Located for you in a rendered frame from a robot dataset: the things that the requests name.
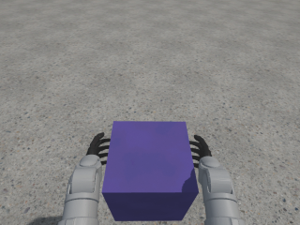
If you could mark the robot left forearm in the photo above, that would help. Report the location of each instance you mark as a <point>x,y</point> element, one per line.
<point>82,197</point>

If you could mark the robot left hand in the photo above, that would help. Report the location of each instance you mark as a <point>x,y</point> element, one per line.
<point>95,147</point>

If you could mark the robot right hand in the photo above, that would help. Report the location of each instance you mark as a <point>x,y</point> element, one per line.
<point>203,150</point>

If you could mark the robot right forearm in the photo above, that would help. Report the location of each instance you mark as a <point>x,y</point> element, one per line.
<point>218,194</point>

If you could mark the carton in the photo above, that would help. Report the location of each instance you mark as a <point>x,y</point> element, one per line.
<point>149,174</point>

